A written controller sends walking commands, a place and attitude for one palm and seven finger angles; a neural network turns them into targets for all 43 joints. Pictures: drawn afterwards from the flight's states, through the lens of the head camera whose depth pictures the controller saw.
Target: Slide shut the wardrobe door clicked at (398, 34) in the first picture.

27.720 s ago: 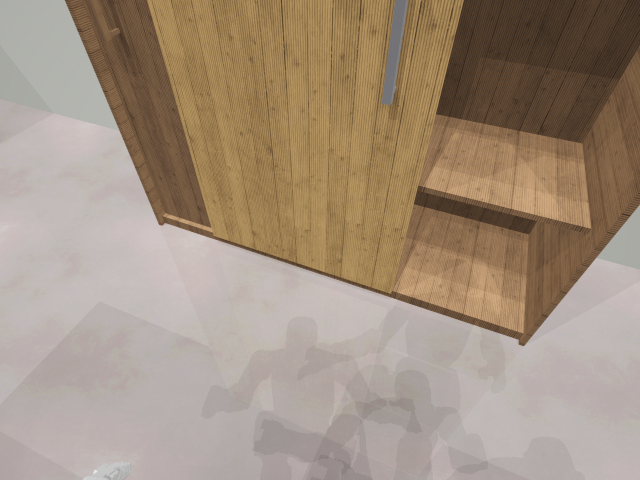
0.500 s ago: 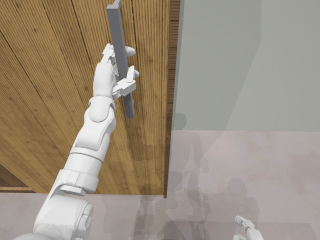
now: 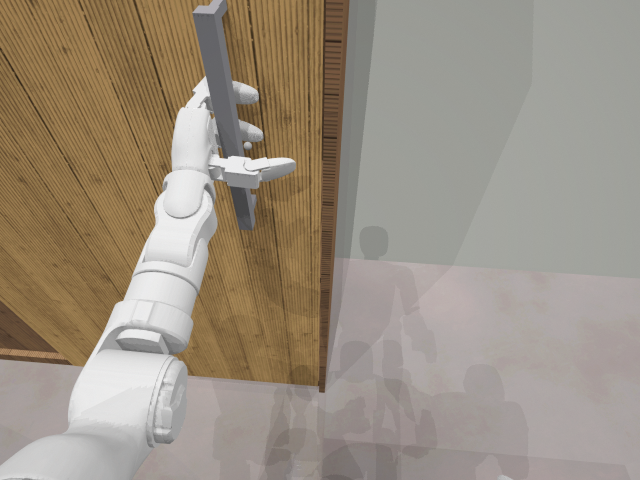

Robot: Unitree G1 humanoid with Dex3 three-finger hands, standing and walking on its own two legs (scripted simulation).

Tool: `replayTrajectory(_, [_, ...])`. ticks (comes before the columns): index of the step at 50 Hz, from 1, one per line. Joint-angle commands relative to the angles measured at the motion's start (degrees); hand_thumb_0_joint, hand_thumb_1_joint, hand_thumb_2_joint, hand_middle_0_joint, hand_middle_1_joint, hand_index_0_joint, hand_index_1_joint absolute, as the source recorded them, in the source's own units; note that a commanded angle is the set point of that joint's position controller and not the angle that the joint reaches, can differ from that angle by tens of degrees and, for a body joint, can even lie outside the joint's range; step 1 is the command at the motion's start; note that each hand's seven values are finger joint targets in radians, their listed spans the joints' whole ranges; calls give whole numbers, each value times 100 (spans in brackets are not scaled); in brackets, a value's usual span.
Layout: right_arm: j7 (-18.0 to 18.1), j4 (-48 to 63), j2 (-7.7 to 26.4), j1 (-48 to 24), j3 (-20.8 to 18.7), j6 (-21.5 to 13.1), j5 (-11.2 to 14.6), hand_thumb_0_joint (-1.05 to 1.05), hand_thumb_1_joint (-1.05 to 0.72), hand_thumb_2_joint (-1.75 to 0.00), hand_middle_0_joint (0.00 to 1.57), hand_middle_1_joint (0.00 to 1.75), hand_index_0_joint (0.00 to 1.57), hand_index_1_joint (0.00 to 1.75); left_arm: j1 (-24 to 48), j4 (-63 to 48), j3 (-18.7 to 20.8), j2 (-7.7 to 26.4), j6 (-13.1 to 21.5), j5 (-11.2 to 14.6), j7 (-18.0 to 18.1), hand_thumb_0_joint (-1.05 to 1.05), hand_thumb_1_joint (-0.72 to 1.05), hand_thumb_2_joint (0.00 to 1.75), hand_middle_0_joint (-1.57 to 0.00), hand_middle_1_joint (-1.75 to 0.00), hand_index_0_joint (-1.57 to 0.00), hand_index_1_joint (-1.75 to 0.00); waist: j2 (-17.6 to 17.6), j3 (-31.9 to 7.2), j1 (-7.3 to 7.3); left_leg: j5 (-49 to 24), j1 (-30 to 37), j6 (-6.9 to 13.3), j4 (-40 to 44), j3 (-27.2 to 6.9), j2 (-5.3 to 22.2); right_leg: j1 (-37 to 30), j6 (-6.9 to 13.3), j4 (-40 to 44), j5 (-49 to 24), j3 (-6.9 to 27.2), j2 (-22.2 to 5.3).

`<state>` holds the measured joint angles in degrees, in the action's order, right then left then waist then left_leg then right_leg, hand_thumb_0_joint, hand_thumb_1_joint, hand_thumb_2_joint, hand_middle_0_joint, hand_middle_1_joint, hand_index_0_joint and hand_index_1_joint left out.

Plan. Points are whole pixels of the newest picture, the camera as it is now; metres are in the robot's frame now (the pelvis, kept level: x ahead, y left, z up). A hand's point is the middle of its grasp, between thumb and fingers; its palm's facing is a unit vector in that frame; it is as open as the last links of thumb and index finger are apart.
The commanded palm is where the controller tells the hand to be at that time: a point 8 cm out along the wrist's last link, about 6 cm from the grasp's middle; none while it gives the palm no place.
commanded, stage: loosen the grip on the handle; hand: left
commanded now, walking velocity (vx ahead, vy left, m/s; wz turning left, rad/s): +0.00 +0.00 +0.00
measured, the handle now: (235, 132) +0.48 +0.12 +0.20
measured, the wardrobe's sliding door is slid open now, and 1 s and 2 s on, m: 0.00 0.00 0.00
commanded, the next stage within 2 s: slip the hand off the handle in 0.26 s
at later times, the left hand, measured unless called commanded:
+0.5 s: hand (247, 150) +0.44 +0.10 +0.20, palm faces -0.03 -1.00 -0.09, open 14.7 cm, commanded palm +0.42 +0.18 +0.19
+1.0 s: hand (184, 149) +0.44 +0.18 +0.20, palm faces +0.06 -1.00 -0.07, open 14.7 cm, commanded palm +0.41 +0.24 +0.19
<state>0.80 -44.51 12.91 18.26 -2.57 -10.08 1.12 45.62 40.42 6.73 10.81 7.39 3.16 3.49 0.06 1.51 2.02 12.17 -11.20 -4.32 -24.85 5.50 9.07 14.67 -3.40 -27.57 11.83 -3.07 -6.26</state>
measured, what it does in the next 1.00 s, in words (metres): stands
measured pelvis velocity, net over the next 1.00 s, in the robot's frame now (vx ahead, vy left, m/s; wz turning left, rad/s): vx -0.01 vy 0.02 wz -0.06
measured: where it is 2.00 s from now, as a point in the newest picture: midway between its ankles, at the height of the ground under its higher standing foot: outside the picture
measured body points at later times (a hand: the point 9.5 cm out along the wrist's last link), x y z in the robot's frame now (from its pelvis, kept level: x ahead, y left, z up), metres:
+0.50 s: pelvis -0.01 +0.00 +0.00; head +0.01 +0.00 +0.45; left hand +0.43 +0.16 +0.21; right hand +0.06 -0.26 -0.12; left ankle +0.01 +0.19 -0.74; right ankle +0.03 -0.16 -0.74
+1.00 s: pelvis -0.01 +0.02 +0.00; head +0.01 +0.03 +0.45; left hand +0.43 +0.23 +0.20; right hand +0.04 -0.24 -0.12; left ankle +0.01 +0.19 -0.74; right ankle +0.03 -0.16 -0.74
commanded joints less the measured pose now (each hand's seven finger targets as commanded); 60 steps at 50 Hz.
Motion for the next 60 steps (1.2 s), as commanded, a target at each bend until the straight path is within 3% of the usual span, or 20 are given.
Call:
replayTrajectory(1, [-18, 543, 708, -11, -290, -285, 40, 0, -90, -90, 20, 30, 20, 30, 2633, -1113, 138, 951, 707, 1, -183, 0, -55, 20, -36, -128, -36, -128, 691, -1440, 11, 124, 57, 528, 331, 148, -865, -677, 314, 668, 8, 95, 619])
replayTrajectory(3, [-34, 552, 715, 35, -322, -303, 54, 0, -90, -90, 20, 30, 20, 30, 2539, -1350, -5, 828, 769, 17, -282, 0, -55, 20, -33, -125, -33, -125, 510, -1709, -11, -83, 154, 538, 327, 126, -857, -790, 322, 623, -226, 99, 628])
replayTrajectory(4, [25, 429, 764, 130, -304, -293, 45, 0, -90, -90, 20, 30, 20, 30, 3293, -1223, 141, 1208, 802, -4, -270, 0, -55, 20, -32, -123, -32, -123, 558, -1640, 197, 51, 139, 546, 317, 84, -851, -627, 272, 654, -105, 91, 643])
replayTrajectory(5, [26, 352, 780, 222, -336, -276, 33, 0, -90, -90, 20, 30, 20, 30, 3384, -1008, 251, 1350, 795, 9, -273, 0, -55, 20, -30, -122, -30, -122, 529, -1640, 188, 105, 53, 552, 332, 36, -856, -632, 264, 699, -52, 111, 642])
replayTrajectory(6, [10, 353, 778, 241, -344, -268, 54, 0, -90, -90, 20, 30, 20, 30, 3201, -889, 250, 1310, 777, 34, -285, 0, -55, 20, -29, -120, -29, -120, 625, -1595, 167, 164, 15, 557, 335, 39, -853, -644, 262, 740, 33, 130, 640])
replayTrajectory(10, [2, 297, 762, 215, -325, -278, 89, 0, -90, -90, 20, 30, 20, 30, 3274, -928, 42, 1026, 784, 203, -351, 0, -55, 20, -25, -115, -25, -115, 257, -1438, 211, 271, 20, 535, 344, -7, -894, -553, 267, 792, 124, 108, 627])
replayTrajectory(11, [3, 241, 785, 246, -340, -274, 73, 0, -90, -90, 20, 30, 20, 30, 3248, -776, 169, 1159, 764, 226, -338, 0, -55, 20, -25, -115, -25, -115, 321, -1392, 199, 270, -30, 536, 334, -25, -894, -548, 265, 807, 125, 111, 629])
replayTrajectory(15, [-19, 268, 751, 231, -309, -280, 64, 0, -90, -90, 20, 30, 20, 30, 3282, -825, 53, 1019, 828, 190, -272, 0, -55, 20, -25, -115, -25, -115, 185, -1385, 213, 243, -70, 519, 335, -84, -919, -495, 268, 732, 94, 42, 638])
replayTrajectory(21, [5, 336, 787, 173, -285, -200, 36, 0, -90, -90, 20, 30, 20, 30, 3042, -554, 497, 1503, 962, 172, -257, 0, -55, 20, -25, -115, -25, -115, 547, -1473, 105, 331, -234, 543, 300, -63, -928, -519, 246, 690, 232, 73, 626])
replayTrajectory(23, [20, 370, 780, 164, -256, -165, 28, 0, -90, -90, 20, 30, 20, 30, 3194, -603, 490, 1514, 1005, 170, -298, 0, -55, 20, -25, -115, -25, -115, 465, -1494, 124, 344, -223, 526, 322, -67, -918, -508, 250, 645, 184, 53, 625])
replayTrajectory(28, [116, 434, 803, 106, -186, -51, 40, 0, -90, -90, 20, 30, 20, 30, 3155, -323, 957, 2025, 983, 237, -336, 0, -55, 20, -25, -115, -25, -115, 612, -1403, 41, 500, -433, 527, 315, -52, -905, -522, 239, 655, 329, 84, 599])
replayTrajectory(29, [141, 446, 809, 93, -183, -28, 33, 0, -90, -90, 20, 30, 20, 30, 3081, -290, 1126, 2213, 978, 230, -326, 0, -55, 20, -25, -115, -25, -115, 519, -1435, -4, 504, -424, 521, 321, -49, -895, -560, 237, 647, 340, 63, 603])
replayTrajectory(39, [336, 716, 798, -76, -88, 112, 61, 0, -90, -90, 20, 30, 20, 30, 2373, -854, 1450, 2542, 868, 293, -330, 0, -55, 20, -25, -115, -25, -115, 211, -1624, -245, -141, -360, 441, 305, 43, -815, -841, 290, 411, -267, 53, 604])
replayTrajectory(41, [369, 722, 832, -91, -61, 129, 73, 0, -90, -90, 20, 30, 20, 30, 2359, -880, 1461, 2600, 792, 324, -332, 0, -55, 20, -25, -115, -25, -115, 357, -1464, -207, -86, -456, 439, 310, 45, -796, -791, 282, 426, -250, 77, 593])
replayTrajectory(45, [421, 823, 849, -137, -94, 122, 96, 0, -90, -90, 20, 30, 20, 30, 2202, -1275, 1549, 2761, 777, 292, -423, 0, -55, 20, -25, -115, -25, -115, 88, -1647, -215, -239, -339, 427, 282, 60, -781, -830, 295, 348, -386, 67, 623])
replayTrajectory(48, [423, 809, 881, -100, -113, 92, 112, 0, -90, -90, 20, 30, 20, 30, 2278, -1408, 1391, 2724, 805, 275, -639, 0, -55, 20, -25, -115, -25, -115, -10, -1723, -96, -294, -273, 424, 242, 41, -794, -772, 305, 345, -477, 73, 666])
replayTrajectory(49, [424, 807, 868, -51, -120, 63, 109, 0, -90, -90, 20, 30, 20, 30, 2483, -1524, 1278, 2637, 873, 285, -769, 0, -55, 20, -25, -115, -25, -115, -153, -1726, 17, -233, -196, 416, 227, 29, -807, -664, 291, 375, -417, 55, 699])
replayTrajectory(50, [407, 814, 873, -55, -137, 32, 134, 0, -90, -90, 20, 30, 20, 30, 2335, -1571, 1230, 2555, 885, 355, -885, 0, -55, 20, -25, -115, -25, -115, -266, -1761, -16, -214, -147, 411, 225, 8, -818, -666, 309, 363, -420, 54, 707])
replayTrajectory(54, [394, 893, 835, -130, -169, -110, 228, 0, -90, -90, 20, 30, 20, 30, 2097, -2140, 355, 1575, 831, 670, -1402, 0, -55, 20, -25, -115, -25, -115, -476, -1913, 139, -282, 209, 387, 152, -54, -854, -585, 342, 383, -558, -6, 775])
replayTrajectory(60, [406, 908, 912, -312, -112, -196, 273, 0, -90, -90, 20, 30, 20, 30, 1091, -2274, 601, 1554, 351, 1012, -1537, 0, -55, 20, -25, -115, -25, -115, -91, -1554, -107, -385, -4, 374, 164, -145, -872, -635, 346, 322, -629, -140, 711])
